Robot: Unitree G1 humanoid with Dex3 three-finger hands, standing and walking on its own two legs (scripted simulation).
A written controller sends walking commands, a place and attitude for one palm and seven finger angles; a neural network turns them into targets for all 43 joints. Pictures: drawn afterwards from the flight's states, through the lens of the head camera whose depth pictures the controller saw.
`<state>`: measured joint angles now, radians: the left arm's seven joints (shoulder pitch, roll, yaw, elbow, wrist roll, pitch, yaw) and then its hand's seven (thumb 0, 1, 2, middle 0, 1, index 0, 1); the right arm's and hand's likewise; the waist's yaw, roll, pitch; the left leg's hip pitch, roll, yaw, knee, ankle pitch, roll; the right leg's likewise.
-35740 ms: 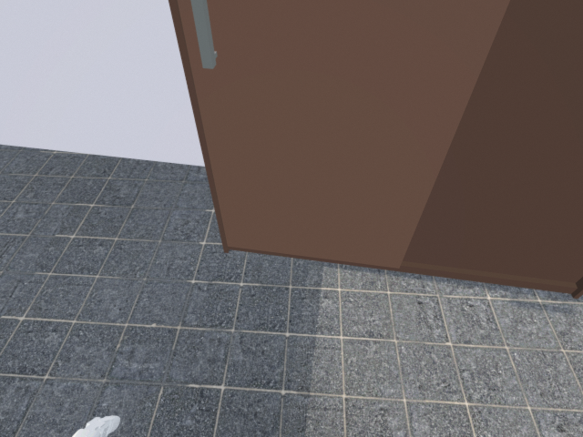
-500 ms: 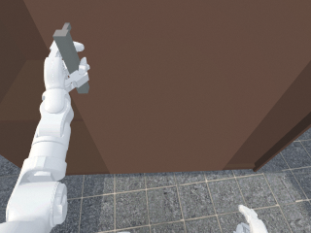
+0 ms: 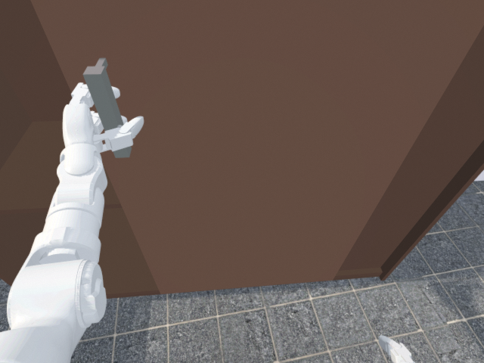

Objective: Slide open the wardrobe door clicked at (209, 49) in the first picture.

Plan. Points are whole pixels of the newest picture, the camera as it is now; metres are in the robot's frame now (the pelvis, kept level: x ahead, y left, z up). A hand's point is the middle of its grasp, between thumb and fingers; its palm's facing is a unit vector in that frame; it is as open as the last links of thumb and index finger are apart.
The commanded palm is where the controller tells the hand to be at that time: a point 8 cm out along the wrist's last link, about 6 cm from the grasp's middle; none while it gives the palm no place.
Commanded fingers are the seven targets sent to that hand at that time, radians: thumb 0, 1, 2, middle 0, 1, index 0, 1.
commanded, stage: loosen the grip on the handle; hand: left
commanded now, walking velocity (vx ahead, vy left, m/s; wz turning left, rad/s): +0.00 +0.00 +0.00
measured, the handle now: (113, 109) +0.50 +0.23 +0.17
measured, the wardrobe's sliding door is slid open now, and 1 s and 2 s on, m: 0.46 0.46 0.46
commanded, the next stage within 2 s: slip the hand off the handle in 0.36 s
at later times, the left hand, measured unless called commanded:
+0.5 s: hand (122, 133) +0.46 +0.21 +0.15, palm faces +0.25 -0.96 -0.12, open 14.5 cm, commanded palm +0.42 +0.26 +0.15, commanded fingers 0.00 -0.55 0.20 -0.25 -1.15 -0.25 -1.15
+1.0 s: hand (79, 142) +0.44 +0.28 +0.15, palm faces +0.28 -0.95 -0.13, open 14.7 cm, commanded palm +0.41 +0.31 +0.15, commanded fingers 0.00 -0.55 0.20 -0.25 -1.15 -0.25 -1.15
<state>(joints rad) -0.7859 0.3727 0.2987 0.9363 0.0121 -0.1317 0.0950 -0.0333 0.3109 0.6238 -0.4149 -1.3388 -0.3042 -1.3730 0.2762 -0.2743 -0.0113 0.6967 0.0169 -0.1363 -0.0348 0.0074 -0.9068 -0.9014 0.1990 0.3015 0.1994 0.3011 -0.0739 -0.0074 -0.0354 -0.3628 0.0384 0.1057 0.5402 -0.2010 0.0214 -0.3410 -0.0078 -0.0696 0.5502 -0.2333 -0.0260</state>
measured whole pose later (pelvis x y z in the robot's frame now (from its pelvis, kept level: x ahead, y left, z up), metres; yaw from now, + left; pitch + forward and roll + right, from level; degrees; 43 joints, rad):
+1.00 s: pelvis +0.03 +0.01 +0.00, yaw +1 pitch +4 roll -1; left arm -0.57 0.44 0.34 0.71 -0.10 -0.17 -0.09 -0.01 -0.55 0.20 -0.27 -1.16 -0.26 -1.15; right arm 0.31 -0.27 0.02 0.68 0.04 -0.07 -0.07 0.01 -0.91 -0.90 0.20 0.30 0.20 0.30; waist -0.02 0.01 -0.04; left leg -0.40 0.03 0.07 0.61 -0.28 0.03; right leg -0.35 -0.01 -0.09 0.57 -0.29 -0.01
